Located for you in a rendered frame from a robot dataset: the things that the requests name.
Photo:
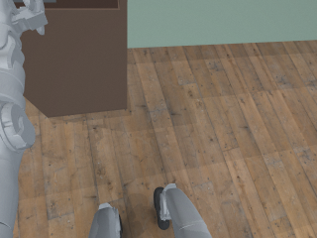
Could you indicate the cabinet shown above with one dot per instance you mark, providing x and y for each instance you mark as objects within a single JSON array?
[{"x": 80, "y": 64}]

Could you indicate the right robot shin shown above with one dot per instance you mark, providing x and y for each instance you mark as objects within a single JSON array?
[{"x": 162, "y": 216}]

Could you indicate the robot left hand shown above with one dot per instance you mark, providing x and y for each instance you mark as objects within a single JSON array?
[{"x": 29, "y": 17}]

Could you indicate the left robot forearm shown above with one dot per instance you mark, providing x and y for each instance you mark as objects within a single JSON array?
[{"x": 12, "y": 74}]

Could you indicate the left robot thigh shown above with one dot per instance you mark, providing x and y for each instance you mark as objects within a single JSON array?
[{"x": 105, "y": 223}]

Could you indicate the left robot upper arm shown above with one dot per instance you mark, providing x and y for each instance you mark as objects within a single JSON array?
[{"x": 17, "y": 134}]

